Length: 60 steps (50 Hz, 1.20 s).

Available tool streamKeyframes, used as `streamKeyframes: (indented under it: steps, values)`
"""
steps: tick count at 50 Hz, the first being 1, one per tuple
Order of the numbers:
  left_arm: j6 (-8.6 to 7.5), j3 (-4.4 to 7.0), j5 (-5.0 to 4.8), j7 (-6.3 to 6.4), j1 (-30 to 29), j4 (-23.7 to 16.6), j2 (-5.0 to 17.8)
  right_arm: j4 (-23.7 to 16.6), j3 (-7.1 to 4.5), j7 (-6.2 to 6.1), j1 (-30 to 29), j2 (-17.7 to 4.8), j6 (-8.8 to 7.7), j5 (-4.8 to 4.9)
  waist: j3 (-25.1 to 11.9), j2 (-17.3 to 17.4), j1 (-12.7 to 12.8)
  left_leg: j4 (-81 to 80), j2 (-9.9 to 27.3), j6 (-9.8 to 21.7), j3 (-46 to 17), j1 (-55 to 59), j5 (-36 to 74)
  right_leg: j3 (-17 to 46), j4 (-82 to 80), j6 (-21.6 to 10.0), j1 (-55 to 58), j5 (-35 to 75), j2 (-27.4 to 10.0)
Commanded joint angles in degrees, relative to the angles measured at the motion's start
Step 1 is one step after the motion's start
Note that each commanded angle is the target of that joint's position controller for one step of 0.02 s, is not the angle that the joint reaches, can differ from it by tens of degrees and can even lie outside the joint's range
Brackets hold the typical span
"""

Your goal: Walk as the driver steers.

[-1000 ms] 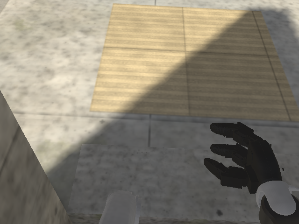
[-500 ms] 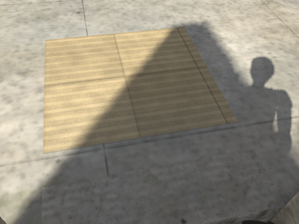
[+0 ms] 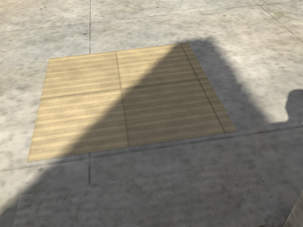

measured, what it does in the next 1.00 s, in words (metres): climbs, turning left: left foot 0.19 m higher, then right foot 0.19 m higher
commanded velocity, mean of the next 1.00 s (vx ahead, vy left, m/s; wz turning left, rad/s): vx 0.50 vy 0.00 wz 0.53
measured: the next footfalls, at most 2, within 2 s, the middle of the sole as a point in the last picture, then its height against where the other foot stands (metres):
left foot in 0.26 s outside the picture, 0.19 m higher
right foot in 0.66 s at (223, 192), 0.19 m higher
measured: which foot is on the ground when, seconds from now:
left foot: up 0.00-0.24, down 0.26-0.66, up 0.68-1.00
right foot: down 0.00-0.26, up 0.28-0.64, down 0.66-1.00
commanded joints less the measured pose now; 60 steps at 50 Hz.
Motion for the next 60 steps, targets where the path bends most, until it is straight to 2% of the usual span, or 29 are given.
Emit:
streamKeyframes:
  steps: [1, 4, 6, 8, 11, 13, 14, 15, 16, 18, 20, 22, 24, 27, 29, 31, 33, 34, 35, 36, 38, 41, 45, 49, 54, 57, 58, 59, 60]
  values:
    - [-0.62, 1.17, -0.47, 0.15, 2.6, 0.0, 5.7, -11.0, 2.29, 1.02, -22.0, 4.0, -1.86, -0.06, 17.0, -0.8, 0.9, -3.7, 0.7, 0.2, 2.2, -23.1, -2.7, 15.7, -21.8, 8.5, -1.8, 15.6, -16.0]
    - [0.84, 0.57, 0.08, 0.49, 2.5, 1.2, 6.5, -13.4, 3.63, -0.07, -24.1, 4.0, -1.88, 0.80, 15.8, -3.3, 1.0, -5.2, 0.4, -0.9, 7.1, -25.9, -5.9, 12.1, -24.5, 5.6, 1.2, 23.7, -14.8]
    - [1.24, 0.68, -2.14, 2.18, 2.7, 2.0, 9.6, -15.4, 4.15, -0.68, -25.4, 2.3, -1.65, 1.36, 16.1, -3.2, -1.2, -14.0, 1.6, 0.4, 10.1, -21.5, -15.5, 8.7, -30.6, 4.3, 3.4, 43.8, -15.8]
    - [1.42, -0.10, -5.43, 3.15, -7.6, -1.1, 12.6, -15.7, 3.27, 0.84, -20.4, -2.6, -1.40, 1.99, 5.7, -3.5, -9.5, -35.0, -1.5, 4.6, 23.4, 13.8, -15.6, -3.8, -27.4, 6.0, -6.1, 101.8, -10.8]
    - [-0.28, 2.52, -7.50, 3.93, -11.1, -5.3, 24.2, -11.1, -0.55, 1.21, -2.6, -10.7, 1.46, -2.10, -6.6, -14.3, -17.3, -47.7, -4.8, 5.0, 23.5, 39.8, -37.2, 1.9, -9.2, 0.6, 8.2, 155.1, -18.3]
    - [0.68, 3.95, -7.78, 3.36, -18.6, -9.9, 27.1, -9.7, -3.22, 2.24, 4.6, -17.0, 2.09, -0.73, -6.8, -11.5, -21.7, -82.5, -3.4, 9.8, 11.0, 47.0, -30.1, 3.2, 15.4, 3.0, 15.1, 134.4, -13.9]
    - [-0.98, 2.76, -8.18, 2.09, -26.8, -15.7, 19.0, -4.8, -2.69, 3.42, 6.4, -15.9, 1.23, -2.27, -1.7, 6.2, -18.2, -95.0, -0.4, 14.8, -7.7, 57.5, -14.8, 8.6, 38.6, 5.3, -7.5, 49.9, -1.0]
    - [-3.12, 1.28, -6.33, -0.10, -25.6, -19.1, 11.9, -5.9, -2.93, 1.66, 3.8, -15.3, 0.40, -4.85, -3.4, 18.9, -10.9, -108.0, 13.8, 27.8, -53.1, 62.6, -31.1, 22.2, 70.9, 8.6, -33.0, 14.8, 12.1]
    - [-4.93, 1.41, -5.96, -1.97, -26.2, -21.0, 9.4, -3.8, -2.17, 0.86, 9.5, -11.2, -1.52, -3.56, 1.2, 7.2, -9.7, -114.1, 15.8, 23.6, -57.0, 61.0, -37.7, 26.5, 83.2, 4.6, -42.3, 12.4, 10.2]
    - [-5.53, -0.29, -4.25, -3.60, -27.7, -22.3, 5.5, 1.6, -0.66, 0.68, 10.6, -4.8, -4.71, -0.15, 16.1, -3.3, -3.7, -112.1, 12.9, 18.4, -41.2, 52.5, -28.3, 22.3, 91.1, 1.2, -57.5, 6.4, 7.1]
    - [-4.35, -1.59, -4.98, -3.41, -26.9, -23.5, 3.9, 1.4, 0.40, 1.57, 5.8, -1.3, -4.88, -1.79, 15.6, 0.0, 0.6, -109.7, 7.9, 13.0, -24.5, 50.3, -20.6, 20.0, 104.4, 0.5, -63.2, 4.8, 4.4]
    - [-3.28, -1.90, -6.26, -2.77, -21.7, -21.8, 4.3, -0.9, 0.22, 2.42, 0.9, -2.6, -5.01, -0.83, 16.0, 1.3, 3.7, -110.7, 8.0, 9.8, -14.7, 42.3, -13.5, 17.8, 98.5, 0.1, -62.7, 8.1, 0.8]
    - [-3.19, -3.76, -4.43, -2.39, -34.1, -28.1, 1.9, -1.5, -0.36, 1.76, 2.6, -7.6, -4.92, -1.88, 17.5, 1.9, 1.5, -115.2, 8.5, 9.7, -14.0, 32.2, -4.9, 10.7, 98.8, 1.7, -62.5, 6.8, -0.7]
    - [-3.56, -6.46, -0.54, -2.43, -47.9, -36.4, -1.5, 1.2, -2.27, 0.07, 13.6, -12.2, -4.97, 2.51, 10.1, 1.4, -3.4, -116.1, 8.5, 7.7, -15.1, 45.6, -8.5, 10.2, 79.8, 2.7, -70.4, 4.0, -6.5]
    - [-3.49, -7.07, -0.05, -2.19, -54.8, -42.1, -1.1, 1.0, -3.56, -1.04, 19.4, -13.6, -2.80, 2.79, 4.6, 6.2, -6.0, -125.9, 10.7, 8.3, -14.7, 37.4, -4.2, 4.8, 55.6, 1.8, -47.4, 6.4, -7.5]
    - [-3.74, -2.15, -2.65, -1.40, -40.9, -36.5, 4.5, -2.7, -4.78, 0.52, 13.5, -18.4, -2.92, 0.55, -15.4, 15.4, 1.4, -116.4, 12.8, 6.7, -9.1, 38.3, 44.5, 2.2, 48.2, 1.6, -8.6, 7.7, -1.4]
    - [-2.84, 4.85, -3.97, -0.82, -16.7, -30.8, 18.3, -5.7, -6.81, 1.97, 3.3, -23.6, -4.86, 2.38, -22.0, 19.4, 12.8, -89.6, 10.9, 4.1, -10.3, 51.2, 77.9, 16.3, 27.1, -1.9, 2.3, -7.9, -1.3]
    - [-3.55, 5.98, -4.49, -1.83, -6.9, -26.1, 23.0, -8.1, -5.12, 2.40, -3.9, -18.3, -6.60, -1.31, -26.4, -0.9, 14.5, -70.7, 8.4, 3.8, -10.3, 45.1, 40.7, 31.6, 18.7, -4.2, 12.7, 5.0, -7.6]
    - [-2.85, 4.84, -3.87, -2.22, -12.0, -24.4, 21.4, -10.0, -3.05, 4.18, 3.0, -7.4, -7.02, 0.14, -25.8, -29.5, 5.9, -45.9, -2.7, 0.1, -10.8, 26.7, -5.4, 62.0, -8.9, -10.4, 17.8, 8.3, -17.3]
    - [-2.11, 4.24, -5.38, -2.34, -19.8, -25.9, 16.5, -9.5, -3.08, 5.21, 8.1, -5.5, -6.47, 1.01, -21.3, -18.5, 1.2, -27.6, -1.0, -0.6, -12.1, 22.2, -3.8, 69.0, -15.5, -10.1, 10.5, 1.4, -24.1]
    - [-0.29, 1.19, -6.26, -1.74, -24.1, -20.7, 6.2, -14.4, -2.62, 4.00, -0.1, -8.4, -1.25, -0.19, -0.4, -5.0, -0.3, -17.9, 4.3, -0.7, -1.5, 13.8, -3.3, 46.0, -7.8, -7.4, -9.1, -10.3, -21.1]
    - [-1.05, -0.45, -4.94, -0.19, -20.9, -12.4, -0.5, -16.4, -0.95, 3.72, 2.3, -6.3, 1.75, -0.16, 10.5, -5.8, -4.8, -13.7, 7.1, 1.1, -3.1, 10.1, -13.3, 28.0, -8.2, -1.8, -18.0, -3.0, -19.0]
    - [-1.85, 2.89, -5.22, 0.48, -26.4, -13.7, 12.5, -21.2, -0.30, 3.90, -3.2, -9.0, 1.56, -0.28, 11.4, -0.1, -8.6, -53.4, 10.1, -1.5, -0.2, 21.8, -12.5, 9.4, -18.8, -1.3, -22.8, 10.9, -13.6]
    - [-2.96, 5.77, -5.59, -0.14, -24.0, -14.3, 21.0, -20.4, -2.45, 4.03, -8.4, -12.9, 0.90, 0.56, 8.9, 1.0, -3.4, -79.6, 11.3, -1.6, 7.3, 36.6, -6.7, 3.3, -29.8, -4.9, -9.3, 20.9, -12.5]
    - [-1.12, 6.65, -6.30, -1.90, -15.6, -12.5, 23.1, -21.8, -3.99, 5.69, -11.7, -13.0, 0.07, 0.51, 7.1, -4.8, -1.7, -95.6, 8.1, 2.7, 10.0, 35.6, -8.6, 1.6, -21.3, -4.0, 15.7, 48.4, -14.7]
    - [-0.63, 5.50, -4.82, -2.01, -16.1, -11.2, 20.0, -14.8, -7.38, 4.79, 7.5, -18.6, -1.69, 0.01, -0.8, -3.1, -11.2, -98.8, 4.1, 6.0, 11.1, 66.0, -7.9, 0.0, 2.2, -2.2, 2.5, 45.8, -8.8]
    - [-0.95, 3.76, -3.45, -1.80, -16.9, -13.8, 14.5, -13.6, -8.61, 3.63, 13.1, -25.2, -2.53, -1.25, -3.7, 12.9, -11.2, -101.6, 16.5, 10.0, -8.8, 79.8, -6.3, 1.5, 24.1, 0.4, -16.6, 20.9, -2.1]
    - [-2.54, 2.32, -5.00, -2.15, -13.8, -14.9, 11.8, -14.5, -7.84, 3.52, 11.1, -24.1, -3.68, -1.19, -12.3, 20.9, -6.9, -114.5, 26.5, 15.8, -34.0, 84.3, -22.3, 12.9, 39.8, 1.7, -27.0, -1.7, 4.7]
    - [-3.25, 3.71, -7.50, -2.89, -15.6, -14.3, 15.4, -15.0, -6.13, 4.30, 7.0, -18.1, -5.15, -0.77, -8.1, 15.6, -6.6, -117.3, 26.9, 13.2, -31.4, 77.2, -25.7, 18.9, 46.1, 1.2, -30.1, 2.3, 2.3]
Keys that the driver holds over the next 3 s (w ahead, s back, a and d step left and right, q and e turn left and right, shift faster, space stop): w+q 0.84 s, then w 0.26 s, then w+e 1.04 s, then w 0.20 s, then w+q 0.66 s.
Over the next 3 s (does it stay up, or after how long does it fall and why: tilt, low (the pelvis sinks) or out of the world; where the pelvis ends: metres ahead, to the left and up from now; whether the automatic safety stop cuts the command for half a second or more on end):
stays up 1.55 0.25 0.40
